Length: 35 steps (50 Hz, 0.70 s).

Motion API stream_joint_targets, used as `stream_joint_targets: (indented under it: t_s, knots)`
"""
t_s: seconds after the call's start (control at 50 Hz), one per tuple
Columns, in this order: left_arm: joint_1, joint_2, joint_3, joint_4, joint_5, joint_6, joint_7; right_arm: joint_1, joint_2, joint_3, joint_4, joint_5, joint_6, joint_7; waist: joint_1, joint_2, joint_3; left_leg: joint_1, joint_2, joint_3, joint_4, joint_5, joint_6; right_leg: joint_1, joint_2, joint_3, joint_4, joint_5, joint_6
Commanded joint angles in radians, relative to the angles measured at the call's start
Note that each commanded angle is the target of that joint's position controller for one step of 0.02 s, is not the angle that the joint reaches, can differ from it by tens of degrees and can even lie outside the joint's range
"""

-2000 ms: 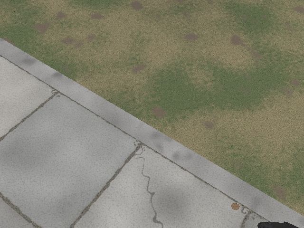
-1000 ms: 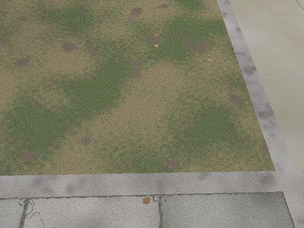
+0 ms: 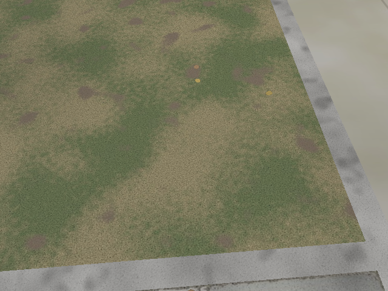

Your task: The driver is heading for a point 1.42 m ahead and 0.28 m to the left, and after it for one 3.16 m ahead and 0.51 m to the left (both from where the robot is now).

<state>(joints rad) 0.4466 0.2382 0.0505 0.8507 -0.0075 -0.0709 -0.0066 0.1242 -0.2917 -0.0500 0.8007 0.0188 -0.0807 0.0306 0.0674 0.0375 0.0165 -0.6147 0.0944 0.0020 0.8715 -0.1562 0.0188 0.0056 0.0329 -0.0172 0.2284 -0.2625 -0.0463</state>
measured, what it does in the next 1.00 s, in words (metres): walks ahead: left foot, then right foot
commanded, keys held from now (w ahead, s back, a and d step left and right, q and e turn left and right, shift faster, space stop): w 1.00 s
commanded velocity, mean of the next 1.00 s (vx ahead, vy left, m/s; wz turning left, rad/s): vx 0.48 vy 0.00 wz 0.00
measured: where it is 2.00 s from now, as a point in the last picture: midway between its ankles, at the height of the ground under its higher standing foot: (211, 145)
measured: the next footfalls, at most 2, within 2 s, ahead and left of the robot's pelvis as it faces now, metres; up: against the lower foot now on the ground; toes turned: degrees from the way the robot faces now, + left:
left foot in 0.20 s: +0.29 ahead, +0.15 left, +0.00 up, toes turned +2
right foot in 0.76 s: +0.61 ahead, -0.07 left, +0.00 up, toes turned -2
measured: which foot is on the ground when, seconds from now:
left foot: up 0.00-0.18, down 0.20-0.78, up 0.80-1.00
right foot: down 0.00-0.22, up 0.24-0.74, down 0.76-1.00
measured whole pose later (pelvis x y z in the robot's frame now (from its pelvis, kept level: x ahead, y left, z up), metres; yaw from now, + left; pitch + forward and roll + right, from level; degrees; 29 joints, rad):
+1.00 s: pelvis +0.57 +0.01 +0.00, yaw +1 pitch +1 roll -1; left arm 0.30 0.26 0.05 0.84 0.00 -0.09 -0.03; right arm 0.19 -0.31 -0.05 0.82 0.01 -0.07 0.00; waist 0.03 0.05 0.02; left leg -0.63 0.12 -0.04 1.01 -0.21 0.00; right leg -0.16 0.06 -0.06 0.29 -0.15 -0.06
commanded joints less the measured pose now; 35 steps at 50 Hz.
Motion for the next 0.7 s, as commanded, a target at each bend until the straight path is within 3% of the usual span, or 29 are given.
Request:
stream_joint_targets:
  t_s: [0.02, 0.1, 0.14, 0.16, 0.18, 0.2, 0.22, 0.24, 0.26, 0.28, 0.3, 0.32, 0.36, 0.4, 0.46, 0.54, 0.64, 0.7]
  knots:
    - [-0.003, 0.175, 0.035, -0.05, -0.002, -0.008, 0.015, -0.185, -0.002, 0.015, -0.115, 0.0, -0.016, 0.016, 0.018, -0.122, 0.076, -0.043, -0.032, 0.04, -0.209, 0.138, -0.029, -0.038, -0.209, 0.121, -0.114, 0.263, -0.146]
    - [0.018, 0.194, 0.042, -0.022, -0.016, -0.008, 0.017, -0.236, -0.046, 0.008, -0.148, 0.01, -0.016, 0.027, 0.001, -0.142, 0.108, 0.019, -0.049, 0.017, -0.319, 0.174, 0.007, -0.006, -0.273, 0.117, -0.11, 0.288, -0.13]
    - [0.001, 0.207, 0.047, -0.016, -0.015, -0.002, 0.019, -0.201, -0.079, -0.004, -0.146, 0.007, -0.019, 0.028, -0.039, -0.147, 0.075, 0.083, -0.068, 0.022, -0.342, 0.133, 0.042, 0.054, -0.291, 0.1, -0.04, 0.474, -0.106]
    - [-0.01, 0.219, 0.051, -0.016, -0.012, 0.003, 0.021, -0.14, -0.103, -0.016, -0.132, 0.004, -0.017, 0.024, -0.078, -0.161, 0.023, 0.176, -0.096, 0.044, -0.341, 0.107, 0.062, 0.07, -0.284, 0.082, 0.044, 0.655, -0.092]
    - [-0.022, 0.216, 0.048, -0.016, -0.007, 0.012, 0.023, 0.0, -0.136, -0.038, -0.091, 0.004, -0.013, 0.015, -0.152, -0.157, -0.064, 0.358, -0.127, 0.069, -0.345, 0.099, 0.09, 0.042, -0.25, 0.047, 0.211, 0.797, -0.068]
    - [-0.02, 0.198, 0.038, -0.026, 0.002, 0.016, 0.028, 0.171, -0.175, -0.057, -0.045, 0.004, -0.007, 0.002, -0.226, -0.137, -0.174, 0.626, -0.077, 0.016, -0.314, 0.091, 0.122, -0.107, -0.208, 0.024, 0.438, 0.714, -0.035]
    - [0.089, 0.078, 0.005, -0.056, 0.014, 0.005, 0.021, 0.297, -0.28, -0.079, -0.026, -0.024, -0.001, -0.007, -0.19, 0.113, -0.346, 1.009, 0.203, -0.413, -0.341, -0.066, 0.259, -0.47, -0.068, 0.002, 0.859, 0.216, 0.028]
    - [0.11, 0.06, -0.006, -0.038, -0.01, -0.018, 0.016, 0.304, -0.227, -0.062, -0.015, -0.015, -0.003, 0.002, -0.18, 0.241, -0.452, 1.055, 0.303, -0.804, -0.575, -0.294, 0.33, -0.626, 0.028, 0.138, 1.061, -0.3, 0.038]
    - [-0.003, 0.164, 0.023, -0.063, -0.042, -0.033, 0.01, 0.214, -0.168, -0.043, -0.023, -0.006, -0.006, 0.002, -0.178, 0.155, -0.251, 0.908, 0.268, -0.697, -0.62, -0.383, 0.272, -0.74, -0.039, 0.16, 1.134, -0.258, 0.023]
    - [-0.089, 0.18, 0.025, -0.088, -0.049, -0.04, 0.01, 0.142, -0.132, -0.034, -0.035, -0.006, -0.007, 0.001, -0.152, 0.082, -0.132, 0.749, 0.233, -0.547, -0.633, -0.328, 0.238, -0.746, -0.093, 0.123, 1.105, -0.168, 0.005]
    - [-0.124, 0.169, 0.025, -0.092, -0.033, -0.04, 0.016, 0.082, -0.108, -0.026, -0.04, -0.015, -0.011, 0.003, -0.113, 0.014, -0.06, 0.594, 0.193, -0.434, -0.657, -0.209, 0.221, -0.702, -0.138, 0.102, 1.042, -0.088, 0.005]
    - [-0.113, 0.162, 0.031, -0.085, -0.017, -0.03, 0.02, 0.044, -0.081, -0.019, -0.045, -0.028, -0.019, 0.006, -0.074, 0.029, -0.038, 0.496, 0.148, -0.35, -0.68, -0.119, 0.205, -0.635, -0.173, 0.111, 0.984, -0.033, 0.003]
    - [-0.07, 0.123, 0.026, -0.067, -0.01, -0.005, 0.021, 0.03, -0.075, -0.02, -0.036, -0.03, -0.031, 0.008, -0.04, 0.05, -0.035, 0.404, 0.117, -0.271, -0.731, -0.046, 0.216, -0.56, -0.19, 0.106, 0.942, 0.012, 0.014]
    - [-0.104, 0.116, 0.026, -0.08, -0.003, 0.008, 0.025, 0.049, -0.091, -0.024, -0.016, -0.024, -0.041, 0.005, -0.033, 0.033, -0.002, 0.37, 0.11, -0.211, -0.767, 0.013, 0.23, -0.594, -0.199, 0.097, 0.881, 0.061, 0.034]
    - [-0.224, 0.117, 0.024, -0.118, 0.008, 0.002, 0.025, 0.104, -0.117, -0.028, 0.008, -0.02, -0.038, -0.011, -0.064, 0.002, 0.034, 0.416, 0.099, -0.157, -0.783, 0.098, 0.227, -0.692, -0.203, 0.089, 0.709, 0.22, 0.061]
    - [-0.369, 0.082, 0.006, -0.154, 0.003, -0.018, 0.007, 0.181, -0.144, -0.029, 0.034, -0.008, -0.024, -0.025, -0.124, -0.008, 0.05, 0.465, 0.069, -0.08, -0.78, 0.139, 0.187, -0.653, -0.158, 0.04, 0.446, 0.4, 0.062]
    - [-0.512, 0.085, -0.003, -0.212, -0.009, -0.032, -0.027, 0.283, -0.153, -0.03, 0.08, -0.002, 0.007, -0.028, -0.17, -0.004, 0.076, 0.651, 0.131, -0.092, -0.704, 0.197, 0.187, -0.702, -0.121, 0.028, 0.303, 0.339, 0.038]
    - [-0.487, 0.116, 0.005, -0.22, -0.01, -0.037, -0.042, 0.279, -0.172, -0.037, 0.088, 0.0, 0.024, -0.036, -0.128, 0.03, 0.04, 0.737, 0.164, -0.101, -0.612, 0.387, 0.163, -0.632, -0.089, 0.016, 0.261, 0.213, -0.003]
